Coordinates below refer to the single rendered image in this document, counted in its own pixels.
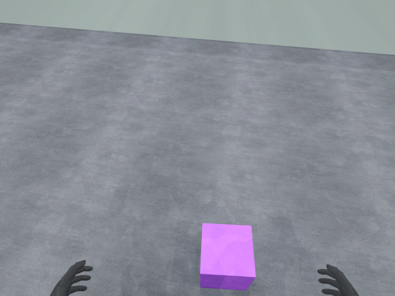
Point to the robot right hand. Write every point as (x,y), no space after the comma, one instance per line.
(345,288)

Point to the robot left hand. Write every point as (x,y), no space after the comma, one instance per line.
(64,286)

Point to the carton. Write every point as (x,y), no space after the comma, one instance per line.
(227,257)

